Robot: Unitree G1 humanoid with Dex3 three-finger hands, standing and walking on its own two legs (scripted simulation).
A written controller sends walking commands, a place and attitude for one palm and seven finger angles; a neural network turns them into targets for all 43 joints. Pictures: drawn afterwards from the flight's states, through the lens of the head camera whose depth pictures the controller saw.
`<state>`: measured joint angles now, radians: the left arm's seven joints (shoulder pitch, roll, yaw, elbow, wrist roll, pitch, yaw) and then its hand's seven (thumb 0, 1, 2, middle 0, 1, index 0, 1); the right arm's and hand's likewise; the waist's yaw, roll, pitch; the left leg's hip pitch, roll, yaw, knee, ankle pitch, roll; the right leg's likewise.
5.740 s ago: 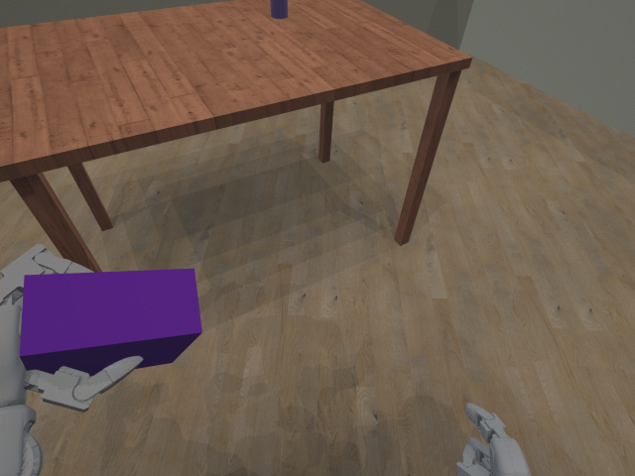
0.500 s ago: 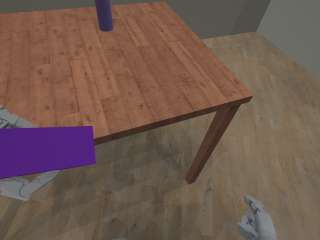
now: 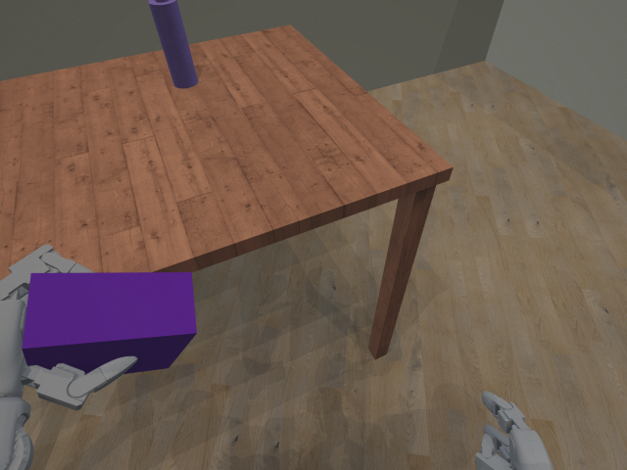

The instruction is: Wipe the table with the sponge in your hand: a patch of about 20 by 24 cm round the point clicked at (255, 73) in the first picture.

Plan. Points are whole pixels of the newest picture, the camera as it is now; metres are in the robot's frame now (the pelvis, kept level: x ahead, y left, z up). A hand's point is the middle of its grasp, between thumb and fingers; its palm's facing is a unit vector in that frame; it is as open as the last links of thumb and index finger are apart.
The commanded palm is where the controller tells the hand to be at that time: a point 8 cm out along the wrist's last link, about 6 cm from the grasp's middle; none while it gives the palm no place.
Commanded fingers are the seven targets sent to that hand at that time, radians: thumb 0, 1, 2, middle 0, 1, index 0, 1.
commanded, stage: come to a stop and stand still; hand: left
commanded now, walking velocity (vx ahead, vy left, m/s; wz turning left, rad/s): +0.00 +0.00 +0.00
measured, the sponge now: (136, 327) +0.23 +0.19 +0.13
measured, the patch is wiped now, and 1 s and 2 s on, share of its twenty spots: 0.00 0.00 0.00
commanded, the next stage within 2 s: look again from close up in 0.72 s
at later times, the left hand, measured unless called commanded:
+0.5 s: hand (13, 365) +0.18 +0.28 +0.15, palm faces +0.38 -0.86 -0.35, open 10.0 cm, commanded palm +0.12 +0.31 +0.18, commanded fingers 0.00 0.10 1.30 -1.20 -1.60 -1.20 -1.60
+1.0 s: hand (14, 341) +0.20 +0.29 +0.16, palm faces +0.35 -0.86 -0.38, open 10.0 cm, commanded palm +0.14 +0.32 +0.18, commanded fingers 0.00 0.10 1.30 -1.20 -1.60 -1.20 -1.60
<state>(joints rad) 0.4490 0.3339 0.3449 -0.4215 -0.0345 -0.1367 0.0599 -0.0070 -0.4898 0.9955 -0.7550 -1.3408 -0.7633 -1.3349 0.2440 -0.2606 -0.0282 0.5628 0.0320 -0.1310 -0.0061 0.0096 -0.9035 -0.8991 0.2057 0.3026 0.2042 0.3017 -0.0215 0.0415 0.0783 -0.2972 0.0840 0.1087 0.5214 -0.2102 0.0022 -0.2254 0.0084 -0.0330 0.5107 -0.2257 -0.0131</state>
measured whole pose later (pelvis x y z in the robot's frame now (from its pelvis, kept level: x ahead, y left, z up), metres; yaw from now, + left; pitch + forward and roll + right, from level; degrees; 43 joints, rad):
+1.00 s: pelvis -0.03 +0.05 +0.01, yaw -2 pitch -1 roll +0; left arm 0.41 0.36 0.33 -0.48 -0.03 -0.13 0.12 -0.01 -0.49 1.00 -0.75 -1.35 -0.76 -1.34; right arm 0.19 -0.21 0.02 0.56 0.00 -0.13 -0.04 0.01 -0.90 -0.90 0.20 0.30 0.20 0.30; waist 0.02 -0.04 0.07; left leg -0.24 -0.08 0.01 0.42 -0.17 0.06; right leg -0.19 0.02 0.01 0.47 -0.27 -0.02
